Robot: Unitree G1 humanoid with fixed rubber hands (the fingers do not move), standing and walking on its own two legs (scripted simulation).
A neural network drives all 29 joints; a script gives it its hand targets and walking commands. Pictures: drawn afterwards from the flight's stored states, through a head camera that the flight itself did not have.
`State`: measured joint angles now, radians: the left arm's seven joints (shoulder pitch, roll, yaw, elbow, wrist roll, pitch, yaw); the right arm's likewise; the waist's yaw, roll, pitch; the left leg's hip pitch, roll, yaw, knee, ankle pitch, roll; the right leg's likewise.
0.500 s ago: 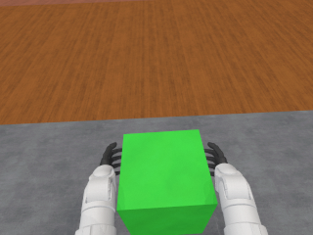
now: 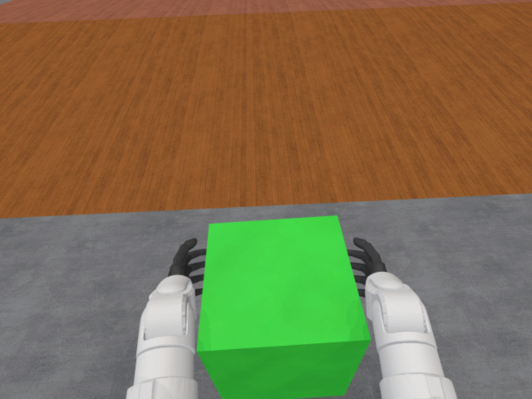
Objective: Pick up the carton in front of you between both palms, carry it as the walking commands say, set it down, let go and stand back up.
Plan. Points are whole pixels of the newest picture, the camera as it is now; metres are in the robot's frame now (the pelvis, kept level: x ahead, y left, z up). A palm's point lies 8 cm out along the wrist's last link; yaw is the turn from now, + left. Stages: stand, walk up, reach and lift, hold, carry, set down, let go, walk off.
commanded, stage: hold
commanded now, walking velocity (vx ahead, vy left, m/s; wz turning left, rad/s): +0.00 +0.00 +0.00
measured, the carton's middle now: (279, 312) +0.29 +0.00 -0.03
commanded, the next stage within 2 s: carry in 0.58 s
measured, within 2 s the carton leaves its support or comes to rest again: neither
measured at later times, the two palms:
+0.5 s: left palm (181, 282) +0.30 +0.15 +0.05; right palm (374, 279) +0.29 -0.15 +0.05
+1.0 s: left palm (170, 223) +0.38 +0.18 +0.10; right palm (352, 218) +0.38 -0.12 +0.10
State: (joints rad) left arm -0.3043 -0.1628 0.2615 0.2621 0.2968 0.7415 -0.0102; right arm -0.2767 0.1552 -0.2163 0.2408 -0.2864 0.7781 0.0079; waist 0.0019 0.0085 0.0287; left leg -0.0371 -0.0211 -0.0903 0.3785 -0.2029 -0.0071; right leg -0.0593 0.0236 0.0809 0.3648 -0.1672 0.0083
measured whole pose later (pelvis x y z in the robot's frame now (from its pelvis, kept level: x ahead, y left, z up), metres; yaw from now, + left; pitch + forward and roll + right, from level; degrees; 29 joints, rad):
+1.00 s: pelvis +0.12 +0.02 +0.00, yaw +1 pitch +6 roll -2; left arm -0.09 -0.13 0.09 -0.36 0.09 1.06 0.09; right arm -0.07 0.13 -0.06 -0.37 -0.11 1.09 -0.09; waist -0.01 0.04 -0.17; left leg -0.11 0.04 0.01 0.32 -0.31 0.01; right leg -0.48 -0.01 -0.14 0.62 -0.32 0.01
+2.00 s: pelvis +0.75 +0.05 -0.03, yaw +4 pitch +3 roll -1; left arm 0.05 -0.13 0.04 -0.60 0.04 1.17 0.13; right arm 0.05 0.13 -0.02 -0.60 -0.04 1.20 -0.13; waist 0.00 0.04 -0.12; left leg 0.06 0.11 0.20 0.50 -0.51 -0.04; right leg -0.50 -0.05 -0.26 0.54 -0.09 -0.08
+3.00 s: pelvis +1.41 +0.11 -0.02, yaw +5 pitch +6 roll -2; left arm -0.61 -0.10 0.27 -0.16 0.01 1.14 0.18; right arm -0.57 0.06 -0.26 -0.20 0.03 1.18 -0.19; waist 0.03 0.04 0.00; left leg -0.24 0.07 0.08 0.93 -0.45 0.01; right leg -0.59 0.00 -0.18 0.69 -0.36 -0.08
